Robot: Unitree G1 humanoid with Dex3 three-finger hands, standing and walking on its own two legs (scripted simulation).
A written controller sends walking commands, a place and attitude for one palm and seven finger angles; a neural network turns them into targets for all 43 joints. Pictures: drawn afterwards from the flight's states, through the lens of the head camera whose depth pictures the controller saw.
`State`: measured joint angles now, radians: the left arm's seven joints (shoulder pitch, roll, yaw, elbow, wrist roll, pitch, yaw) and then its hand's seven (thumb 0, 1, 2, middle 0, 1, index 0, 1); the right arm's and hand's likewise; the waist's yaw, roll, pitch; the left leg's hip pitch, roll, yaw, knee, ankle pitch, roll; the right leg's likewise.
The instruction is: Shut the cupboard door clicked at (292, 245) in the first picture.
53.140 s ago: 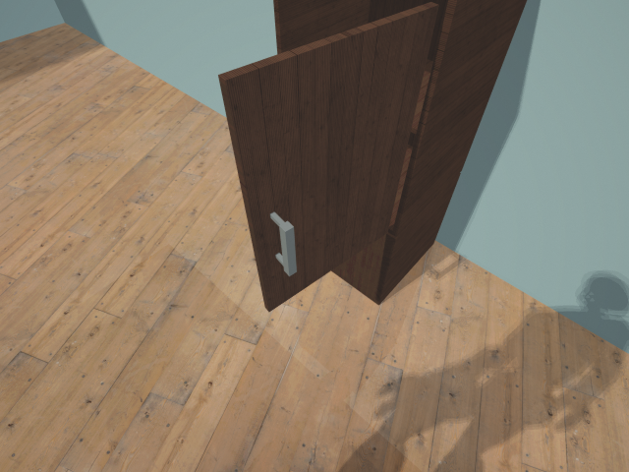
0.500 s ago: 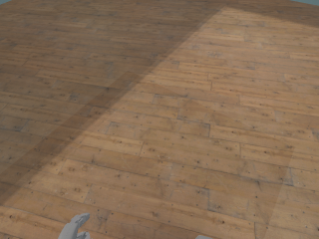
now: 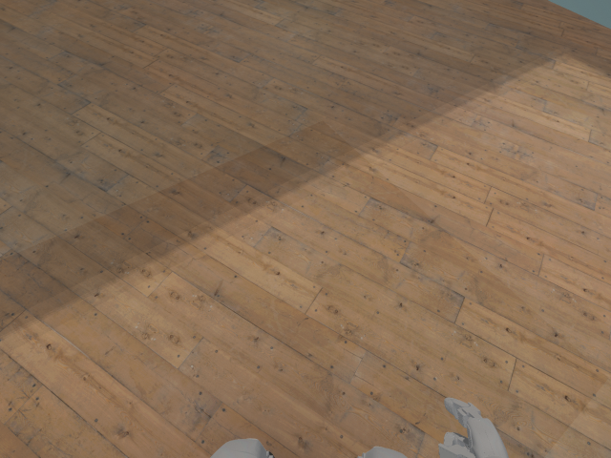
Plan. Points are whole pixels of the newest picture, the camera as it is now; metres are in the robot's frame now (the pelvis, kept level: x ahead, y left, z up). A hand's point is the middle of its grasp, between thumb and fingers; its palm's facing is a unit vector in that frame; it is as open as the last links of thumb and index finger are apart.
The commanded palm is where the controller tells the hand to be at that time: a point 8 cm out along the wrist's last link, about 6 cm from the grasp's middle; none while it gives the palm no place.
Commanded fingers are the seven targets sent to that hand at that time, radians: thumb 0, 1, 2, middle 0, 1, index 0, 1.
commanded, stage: turn to face it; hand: left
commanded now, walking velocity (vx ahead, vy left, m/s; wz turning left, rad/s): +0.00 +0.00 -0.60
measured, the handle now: out of the picture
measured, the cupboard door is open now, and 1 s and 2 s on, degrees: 23 23 23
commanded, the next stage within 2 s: none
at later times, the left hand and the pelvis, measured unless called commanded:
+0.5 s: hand (195, 402) +0.19 +0.19 -0.17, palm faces -0.24 -0.95 -0.21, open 7.4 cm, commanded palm none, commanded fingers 0.00 0.90 0.90 -0.20 -0.30 -0.20 -0.30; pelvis +0.06 +0.01 +0.01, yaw -18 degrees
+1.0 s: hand (268, 354) +0.28 +0.09 -0.16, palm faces -0.58 -0.78 -0.23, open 7.4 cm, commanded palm none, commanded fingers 0.00 0.90 0.90 -0.20 -0.30 -0.20 -0.30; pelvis +0.08 -0.01 +0.00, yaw -36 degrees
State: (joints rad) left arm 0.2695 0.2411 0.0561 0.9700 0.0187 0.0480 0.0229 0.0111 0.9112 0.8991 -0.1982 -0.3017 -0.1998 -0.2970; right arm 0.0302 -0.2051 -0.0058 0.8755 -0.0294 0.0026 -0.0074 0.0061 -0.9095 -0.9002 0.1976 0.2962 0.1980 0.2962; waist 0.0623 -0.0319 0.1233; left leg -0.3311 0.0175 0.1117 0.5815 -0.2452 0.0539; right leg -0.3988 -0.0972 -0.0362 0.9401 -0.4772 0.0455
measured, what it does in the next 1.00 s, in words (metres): steps on the spot, turning right: right foot, then right foot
